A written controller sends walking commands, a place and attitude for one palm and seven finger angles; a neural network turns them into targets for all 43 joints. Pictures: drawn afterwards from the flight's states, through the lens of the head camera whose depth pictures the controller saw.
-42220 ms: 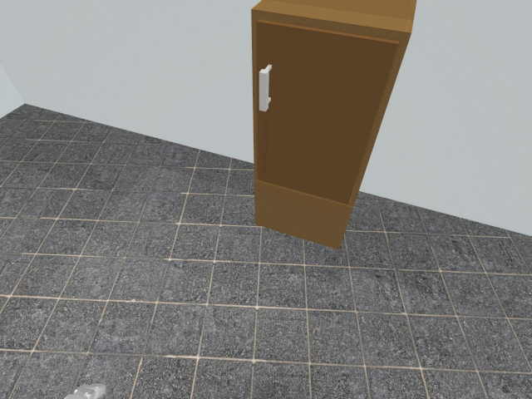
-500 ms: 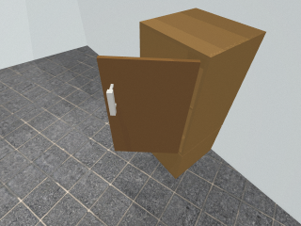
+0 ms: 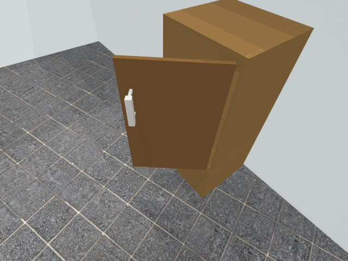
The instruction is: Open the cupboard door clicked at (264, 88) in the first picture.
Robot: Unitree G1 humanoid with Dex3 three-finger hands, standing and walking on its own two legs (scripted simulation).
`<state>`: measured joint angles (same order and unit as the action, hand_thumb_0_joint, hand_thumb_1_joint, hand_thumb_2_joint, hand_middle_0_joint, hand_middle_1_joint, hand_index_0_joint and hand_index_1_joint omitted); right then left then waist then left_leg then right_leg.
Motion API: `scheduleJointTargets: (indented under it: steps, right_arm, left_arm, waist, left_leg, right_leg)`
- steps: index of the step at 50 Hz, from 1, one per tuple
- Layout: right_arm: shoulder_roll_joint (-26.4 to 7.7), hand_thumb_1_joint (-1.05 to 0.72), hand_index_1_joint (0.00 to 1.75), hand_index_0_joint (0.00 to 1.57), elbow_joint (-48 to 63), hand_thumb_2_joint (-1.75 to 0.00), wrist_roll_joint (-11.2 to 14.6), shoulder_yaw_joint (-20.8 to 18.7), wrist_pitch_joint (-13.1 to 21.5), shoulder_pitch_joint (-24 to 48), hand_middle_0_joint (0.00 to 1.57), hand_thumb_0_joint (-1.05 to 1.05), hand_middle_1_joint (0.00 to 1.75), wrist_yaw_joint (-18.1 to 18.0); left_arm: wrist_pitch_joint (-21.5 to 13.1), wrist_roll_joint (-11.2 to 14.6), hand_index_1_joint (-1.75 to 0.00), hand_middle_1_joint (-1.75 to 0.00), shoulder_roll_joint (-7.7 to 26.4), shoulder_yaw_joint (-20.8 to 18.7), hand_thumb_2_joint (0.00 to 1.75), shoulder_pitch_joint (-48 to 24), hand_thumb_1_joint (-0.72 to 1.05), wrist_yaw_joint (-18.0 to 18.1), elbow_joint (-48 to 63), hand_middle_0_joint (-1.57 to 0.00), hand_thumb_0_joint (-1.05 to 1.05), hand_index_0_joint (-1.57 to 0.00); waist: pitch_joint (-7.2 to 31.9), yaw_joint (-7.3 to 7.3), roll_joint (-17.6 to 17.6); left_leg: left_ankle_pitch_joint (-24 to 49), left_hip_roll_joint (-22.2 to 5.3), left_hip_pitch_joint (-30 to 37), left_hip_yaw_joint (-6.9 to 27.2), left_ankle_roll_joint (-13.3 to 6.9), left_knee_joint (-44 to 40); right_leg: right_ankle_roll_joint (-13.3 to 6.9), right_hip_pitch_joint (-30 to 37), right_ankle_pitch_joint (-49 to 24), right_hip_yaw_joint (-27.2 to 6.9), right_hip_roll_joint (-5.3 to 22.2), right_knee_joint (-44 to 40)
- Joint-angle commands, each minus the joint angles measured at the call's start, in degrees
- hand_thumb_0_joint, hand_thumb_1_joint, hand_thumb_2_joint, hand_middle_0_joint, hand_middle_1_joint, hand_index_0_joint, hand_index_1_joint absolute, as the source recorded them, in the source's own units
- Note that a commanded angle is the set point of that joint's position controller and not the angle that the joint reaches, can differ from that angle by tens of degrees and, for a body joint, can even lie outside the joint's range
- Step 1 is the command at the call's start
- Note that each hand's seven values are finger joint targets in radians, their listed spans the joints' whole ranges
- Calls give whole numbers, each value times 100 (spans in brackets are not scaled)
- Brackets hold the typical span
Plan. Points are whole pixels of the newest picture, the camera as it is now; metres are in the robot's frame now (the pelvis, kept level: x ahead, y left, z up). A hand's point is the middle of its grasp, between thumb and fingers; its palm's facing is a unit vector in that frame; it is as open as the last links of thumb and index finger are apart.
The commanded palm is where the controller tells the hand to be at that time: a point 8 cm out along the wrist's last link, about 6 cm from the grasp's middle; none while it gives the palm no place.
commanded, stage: raise the hand with hooked fingers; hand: left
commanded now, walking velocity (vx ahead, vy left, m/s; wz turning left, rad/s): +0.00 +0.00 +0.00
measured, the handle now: (131, 107) +0.59 +0.18 -0.02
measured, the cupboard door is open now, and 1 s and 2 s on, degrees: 49 49 49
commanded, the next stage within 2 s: none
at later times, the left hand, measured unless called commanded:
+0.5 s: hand (97, 251) +0.16 +0.19 -0.08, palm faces +0.13 -0.99 +0.00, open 8.9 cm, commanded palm +0.15 +0.25 -0.06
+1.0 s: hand (84, 215) +0.23 +0.23 -0.04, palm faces +0.04 -1.00 -0.05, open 11.9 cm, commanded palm +0.20 +0.28 -0.03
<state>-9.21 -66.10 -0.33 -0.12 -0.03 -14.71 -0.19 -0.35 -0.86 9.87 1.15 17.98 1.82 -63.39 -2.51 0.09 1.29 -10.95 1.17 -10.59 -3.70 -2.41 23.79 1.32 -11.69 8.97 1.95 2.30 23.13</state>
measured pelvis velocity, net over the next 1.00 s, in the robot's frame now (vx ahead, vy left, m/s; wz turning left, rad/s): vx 0.02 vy -0.02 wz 0.06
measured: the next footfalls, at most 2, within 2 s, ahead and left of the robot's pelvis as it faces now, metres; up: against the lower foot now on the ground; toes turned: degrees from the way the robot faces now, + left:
none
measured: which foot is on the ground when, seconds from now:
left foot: down 0.00-1.00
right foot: down 0.00-1.00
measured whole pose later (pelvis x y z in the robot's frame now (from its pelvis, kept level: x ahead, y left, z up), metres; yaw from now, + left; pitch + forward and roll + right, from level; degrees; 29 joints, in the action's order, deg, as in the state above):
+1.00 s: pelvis +0.02 -0.02 -0.09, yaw +3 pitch +16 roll -3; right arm -14.9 -32.6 2.2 -1.0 13.0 -15.1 -2.9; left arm -22.1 22.1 18.1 -19.8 19.1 -26.2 -5.3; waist 8.0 0.5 -1.1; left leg -31.1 -0.6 -52.7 1.9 -0.7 67.4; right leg -1.0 -51.1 29.4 4.3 -0.7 64.0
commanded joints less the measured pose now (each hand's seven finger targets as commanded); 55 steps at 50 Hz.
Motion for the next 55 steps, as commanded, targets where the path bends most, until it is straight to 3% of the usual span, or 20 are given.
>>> scheduleJointTargets:
  steps: [1, 2, 3, 4, 5, 6, 8, 9, 11, 13, 14, 16, 20, 24, 28, 34, 36, 39, 43, 55]
  right_arm:
    - [-729, -90, 30, 20, 607, -90, -1, -47, 192, 117, 20, 0, 30, -50]
    - [-1540, -90, 30, 20, 2825, -90, 286, -115, 967, -44, 20, 0, 30, -364]
    - [-1156, -90, 30, 20, 2527, -90, 384, 31, 1527, 494, 20, 0, 30, -538]
    - [-833, -90, 30, 20, 2533, -90, 461, -45, 1726, 416, 20, 0, 30, -462]
    - [-990, -90, 30, 20, 2432, -90, 513, -83, 1783, 232, 20, 0, 30, -475]
    - [-1142, -90, 30, 20, 2758, -90, 483, -109, 1924, 459, 20, 0, 30, -496]
    - [-1282, -90, 30, 20, 2999, -90, 234, -183, 2052, 422, 20, 0, 30, -416]
    - [-1298, -90, 30, 20, 3136, -90, 210, -281, 2062, 441, 20, 0, 30, -328]
    - [-1200, -90, 30, 20, 3480, -90, 93, -408, 2120, 581, 20, 0, 30, -150]
    - [-1247, -90, 30, 20, 3865, -90, 67, -520, 2072, 699, 20, 0, 30, 49]
    - [-1308, -90, 30, 20, 4045, -90, 125, -592, 2004, 667, 20, 0, 30, 147]
    - [-1319, -90, 30, 20, 4570, -90, 244, -569, 1878, 919, 20, 0, 30, 150]
    - [-1236, -90, 30, 20, 5036, -90, 251, -506, 1628, 825, 20, 0, 30, -80]
    - [-1128, -90, 30, 20, 4647, -90, 108, -457, 1551, 360, 20, 0, 30, -201]
    - [-1208, -90, 30, 20, 4260, -90, 130, -403, 1646, 348, 20, 0, 30, -250]
    - [-1224, -90, 30, 20, 4297, -90, 293, -398, 1605, 563, 20, 0, 30, -371]
    - [-1151, -90, 30, 20, 4346, -90, 291, -399, 1605, 573, 20, 0, 30, -370]
    - [-1054, -90, 30, 20, 4317, -90, 249, -391, 1621, 597, 20, 0, 30, -350]
    - [-1152, -90, 30, 20, 4244, -90, 248, -392, 1647, 436, 20, 0, 30, -323]
    - [-1411, -90, 30, 20, 4404, -90, 273, -317, 1612, 138, 20, 0, 30, -357]
  left_arm:
    - [-138, -96, -30, -30, 517, -61, 90, 515, 90, 263, -24, -20, 0, -20]
    - [-1416, 1152, -32, -32, 1877, -877, 89, -3616, 88, 265, 8984, -20, 0, -20]
    - [-1112, 756, -33, -33, 1565, -850, 88, -1436, 85, 607, 7514, -20, 0, -20]
    - [-377, 824, -34, -34, 297, -193, 87, 195, 83, 755, 6450, -21, 0, -21]
    - [-387, 1110, -36, -36, -270, 78, 86, 275, 81, 664, 6429, -21, 0, -21]
    - [-729, 1220, -37, -37, -19, -31, 85, 5, 78, 548, 6860, -21, 0, -21]
    - [-1402, 1140, -40, -40, 162, -344, 83, 64, 74, 311, 6231, -21, 0, -21]
    - [-1806, 1128, -42, -42, 202, -539, 82, 202, 71, 77, 5662, -21, 0, -21]
    - [-2744, 1306, -45, -45, -125, -619, 80, 1218, 67, -624, 4972, -22, 0, -22]
    - [-3584, 1480, -48, -48, 208, -986, 78, 1572, 62, -1482, 4918, -22, 0, -22]
    - [-3779, 1482, -50, -50, 628, -1357, 77, 1707, 60, -1923, 4631, -22, 0, -22]
    - [-3522, 1665, -53, -53, 990, -1669, 75, 1630, 55, -2292, 5206, -22, 0, -22]
    - [-2950, 2038, -58, -58, 1227, -1935, 71, 878, 46, -2109, 7300, -23, 0, -23]
    - [-3343, 1826, -64, -64, 1322, -1800, 67, 102, 36, -1714, 8639, -24, 0, -24]
    - [-3397, 1805, -70, -70, 1186, -1530, 63, 47, 27, -2188, 7972, -25, 0, -25]
    - [-2253, 2327, -80, -80, 1744, -2514, 57, 474, 13, -2939, 7023, -25, 0, -25]
    - [-2152, 2448, -82, -82, 1764, -2726, 55, 529, 8, -2899, 7277, -26, 0, -26]
    - [-2193, 2514, -87, -87, 1731, -2873, 52, 609, 1, -2721, 7134, -26, 0, -26]
    - [-2432, 2398, -93, -93, 1580, -2621, 48, 288, -8, -2656, 6876, -27, 0, -27]
    - [-2503, 2412, -111, -111, 2072, -2768, 36, -571, -36, -2735, 6785, -29, 0, -29]
  waist:
    - [-272, -125, -458]
    - [2573, 588, -1400]
    - [2159, 43, -1592]
    - [807, 197, -1196]
    - [138, 243, -686]
    - [-225, 275, -585]
    - [-161, 370, 465]
    - [-117, 303, 663]
    - [387, -117, 1311]
    - [802, -262, 1112]
    - [901, -326, 458]
    - [1316, -503, 36]
    - [1999, -404, -487]
    - [2272, 59, -765]
    - [2128, 353, -830]
    - [2749, -101, -313]
    - [3072, -170, -129]
    - [2850, -249, -116]
    - [2432, -42, -141]
    - [2259, -49, -692]
  left_leg:
    - [123, -775, -507, 364, 241, 148]
    - [-242, -143, 1018, 435, 286, -366]
    - [-1084, -349, 426, 509, 283, -581]
    - [-1841, -427, -586, 811, 446, -813]
    - [-1977, -296, -984, 786, 318, -569]
    - [-1921, -215, -1145, 825, 246, -177]
    - [-2028, -119, -1726, 893, 250, 577]
    - [-2025, -47, -2055, 779, 292, 1018]
    - [-1838, 9, -2839, 499, 332, 1939]
    - [-1581, 101, -3445, 356, 327, 2670]
    - [-1444, 145, -3506, 338, 350, 2889]
    - [-2037, 170, -3800, 313, 283, 2764]
    - [-1589, 63, -3609, 455, 151, 3049]
    - [-396, -72, -3280, 615, 100, 3663]
    - [-465, -112, -3486, 660, 78, 3995]
    - [-132, -71, -3772, 609, 82, 3917]
    - [102, -79, -3665, 616, 91, 3830]
    - [192, -73, -3731, 626, 136, 3758]
    - [-140, -71, -3689, 603, 127, 3599]
    - [-309, -81, -3075, 648, 146, 3069]
  right_leg:
    - [-238, -149, -177, -372, 536, -106]
    - [-240, 303, 171, 103, -145, 344]
    - [-403, -30, 876, 252, -228, 804]
    - [-303, -780, 1258, 505, -319, 963]
    - [-265, -959, 1132, 491, -333, 872]
    - [-249, -1183, 1348, 433, -286, 749]
    - [-195, -1958, 2033, 438, -263, 1002]
    - [-209, -2332, 2258, 413, -258, 1244]
    - [-254, -2950, 2794, 315, -253, 1920]
    - [-332, -3009, 2696, 43, -201, 2372]
    - [-440, -2932, 2515, -100, -172, 2584]
    - [-396, -3004, 2892, -147, -167, 2818]
    - [-346, -2984, 2426, -256, -272, 3027]
    - [-357, -3262, 877, -122, -418, 3479]
    - [-302, -3650, 891, -108, -406, 3451]
    - [-241, -2510, 544, -337, -325, 3211]
    - [-152, -2158, 27, -339, -239, 3210]
    - [-150, -2142, -203, -317, -235, 3229]
    - [-157, -2676, 503, -163, -266, 3154]
    - [-310, -2895, 1022, 132, -389, 3048]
